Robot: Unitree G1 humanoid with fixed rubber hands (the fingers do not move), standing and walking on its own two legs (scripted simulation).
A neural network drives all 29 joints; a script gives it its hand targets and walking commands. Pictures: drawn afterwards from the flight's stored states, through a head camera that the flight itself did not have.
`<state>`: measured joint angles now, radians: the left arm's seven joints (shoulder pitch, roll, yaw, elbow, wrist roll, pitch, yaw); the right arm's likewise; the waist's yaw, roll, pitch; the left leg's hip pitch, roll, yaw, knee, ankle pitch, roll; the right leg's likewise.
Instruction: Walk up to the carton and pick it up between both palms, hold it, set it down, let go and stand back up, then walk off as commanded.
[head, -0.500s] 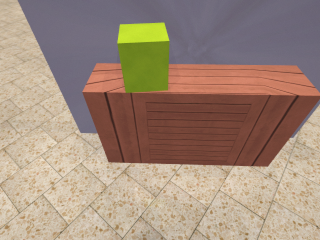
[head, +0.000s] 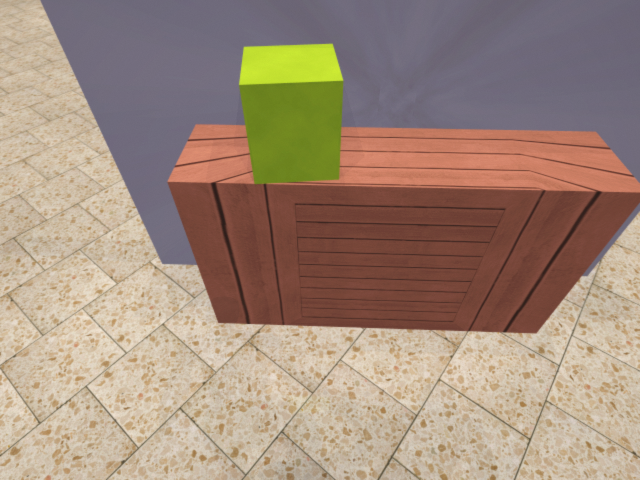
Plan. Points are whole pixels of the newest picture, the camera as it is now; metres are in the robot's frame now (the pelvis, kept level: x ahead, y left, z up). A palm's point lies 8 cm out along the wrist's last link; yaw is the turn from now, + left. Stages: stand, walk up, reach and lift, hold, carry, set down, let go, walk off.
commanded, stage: stand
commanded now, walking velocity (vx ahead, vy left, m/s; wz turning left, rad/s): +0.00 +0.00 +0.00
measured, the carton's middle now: (292, 115) +0.92 +0.06 +0.00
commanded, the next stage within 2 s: none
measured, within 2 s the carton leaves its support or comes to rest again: neither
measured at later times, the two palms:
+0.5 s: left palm out of the picture +0.07 +0.30 -0.12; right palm out of the picture +0.06 -0.27 -0.13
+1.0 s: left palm out of the picture +0.06 +0.30 -0.12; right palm out of the picture +0.06 -0.27 -0.13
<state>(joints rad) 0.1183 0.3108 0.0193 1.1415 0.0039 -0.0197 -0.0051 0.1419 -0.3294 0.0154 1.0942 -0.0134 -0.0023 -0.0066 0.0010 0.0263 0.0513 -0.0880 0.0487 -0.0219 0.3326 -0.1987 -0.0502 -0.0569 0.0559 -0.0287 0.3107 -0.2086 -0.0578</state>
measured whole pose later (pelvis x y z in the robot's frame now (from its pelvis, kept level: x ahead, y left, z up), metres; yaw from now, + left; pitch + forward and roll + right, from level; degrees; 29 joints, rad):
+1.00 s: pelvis +0.00 +0.02 +0.00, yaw +0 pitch -3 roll +0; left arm 0.12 0.30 0.01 1.14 0.00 -0.02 0.00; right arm 0.13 -0.33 0.01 1.10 -0.01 -0.01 0.00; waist 0.00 0.02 0.05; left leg -0.08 0.02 -0.01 0.31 -0.19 -0.03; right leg -0.06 0.03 -0.02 0.31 -0.21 -0.03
